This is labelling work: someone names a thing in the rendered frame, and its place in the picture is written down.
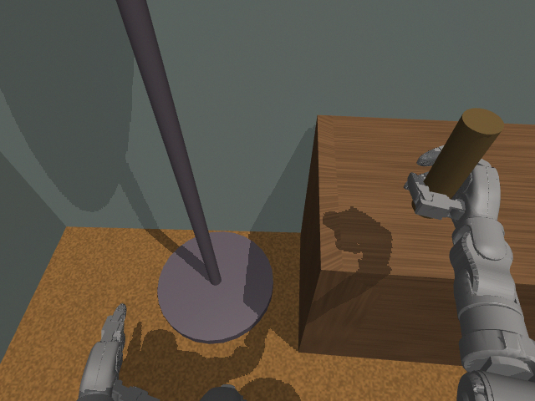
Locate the right robot hand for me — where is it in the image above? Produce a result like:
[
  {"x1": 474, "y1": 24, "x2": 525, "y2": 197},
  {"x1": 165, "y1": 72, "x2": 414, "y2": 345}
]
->
[{"x1": 404, "y1": 145, "x2": 501, "y2": 228}]

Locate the left robot hand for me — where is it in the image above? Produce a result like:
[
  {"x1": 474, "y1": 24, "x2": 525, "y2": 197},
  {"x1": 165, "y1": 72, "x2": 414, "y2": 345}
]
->
[{"x1": 78, "y1": 303, "x2": 160, "y2": 401}]

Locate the right robot arm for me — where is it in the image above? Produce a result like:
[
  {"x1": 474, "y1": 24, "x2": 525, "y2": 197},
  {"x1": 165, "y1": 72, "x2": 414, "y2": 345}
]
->
[{"x1": 449, "y1": 217, "x2": 535, "y2": 401}]

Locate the can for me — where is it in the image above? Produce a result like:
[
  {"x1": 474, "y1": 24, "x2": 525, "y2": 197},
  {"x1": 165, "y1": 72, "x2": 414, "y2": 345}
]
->
[{"x1": 412, "y1": 108, "x2": 504, "y2": 219}]

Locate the coat stand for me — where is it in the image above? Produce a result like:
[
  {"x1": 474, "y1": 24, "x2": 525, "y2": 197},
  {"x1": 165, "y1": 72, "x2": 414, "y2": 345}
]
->
[{"x1": 116, "y1": 0, "x2": 273, "y2": 344}]

